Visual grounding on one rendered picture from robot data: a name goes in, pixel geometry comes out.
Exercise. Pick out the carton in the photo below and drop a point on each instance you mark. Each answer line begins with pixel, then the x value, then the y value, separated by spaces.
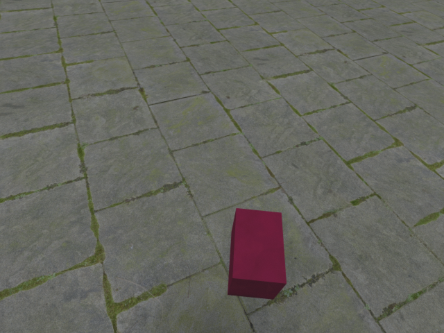
pixel 257 263

